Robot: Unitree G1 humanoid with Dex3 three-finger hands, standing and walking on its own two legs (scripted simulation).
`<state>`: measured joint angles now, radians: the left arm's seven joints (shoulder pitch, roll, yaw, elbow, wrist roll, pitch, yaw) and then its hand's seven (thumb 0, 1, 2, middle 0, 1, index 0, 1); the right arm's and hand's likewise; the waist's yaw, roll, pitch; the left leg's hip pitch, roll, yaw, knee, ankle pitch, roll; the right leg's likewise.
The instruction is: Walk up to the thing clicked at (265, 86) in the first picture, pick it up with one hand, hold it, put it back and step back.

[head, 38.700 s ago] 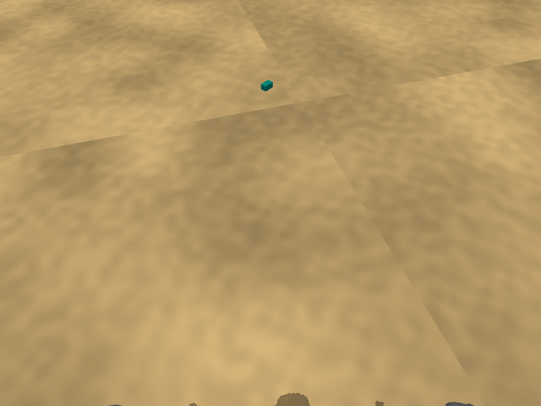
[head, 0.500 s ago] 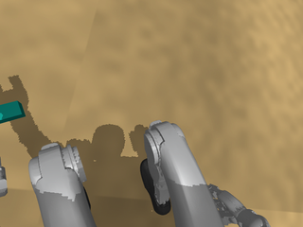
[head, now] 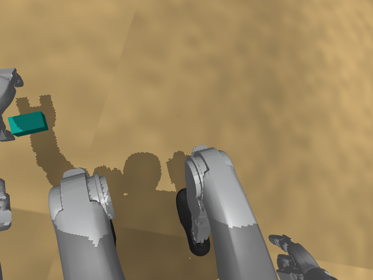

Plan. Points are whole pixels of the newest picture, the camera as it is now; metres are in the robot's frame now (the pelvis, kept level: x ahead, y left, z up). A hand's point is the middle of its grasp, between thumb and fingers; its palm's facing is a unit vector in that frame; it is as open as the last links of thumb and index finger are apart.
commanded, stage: withdraw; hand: left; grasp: from above
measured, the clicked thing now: (29, 124) +0.48 +0.31 -0.32
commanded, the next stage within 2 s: home in 0.06 s
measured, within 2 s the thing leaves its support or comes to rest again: neither
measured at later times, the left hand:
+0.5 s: hand out of the picture +0.43 +0.30 -0.08, palm faces -0.33 -0.30 -0.89, open 9.8 cm
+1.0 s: hand out of the picture +0.27 +0.25 +0.14, palm faces +0.02 -0.90 -0.44, open 7.4 cm
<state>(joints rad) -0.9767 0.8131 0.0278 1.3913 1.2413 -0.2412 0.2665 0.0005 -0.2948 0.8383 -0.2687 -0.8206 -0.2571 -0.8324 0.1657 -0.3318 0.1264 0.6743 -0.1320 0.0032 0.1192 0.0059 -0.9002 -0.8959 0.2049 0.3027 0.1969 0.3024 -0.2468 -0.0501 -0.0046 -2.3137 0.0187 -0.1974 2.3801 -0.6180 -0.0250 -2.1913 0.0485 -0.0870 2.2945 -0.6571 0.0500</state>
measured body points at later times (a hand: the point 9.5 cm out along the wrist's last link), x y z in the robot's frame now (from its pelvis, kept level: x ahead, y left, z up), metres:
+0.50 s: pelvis +0.01 +0.00 +0.04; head +0.22 +0.05 +0.44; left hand +0.44 +0.32 -0.03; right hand +0.11 -0.25 -0.09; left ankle +0.09 +0.14 -0.30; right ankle +0.11 -0.13 -0.30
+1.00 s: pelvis +0.03 +0.00 +0.24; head +0.14 +0.05 +0.67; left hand +0.26 +0.29 +0.17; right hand +0.27 -0.21 +0.16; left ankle +0.09 +0.14 -0.30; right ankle +0.11 -0.13 -0.30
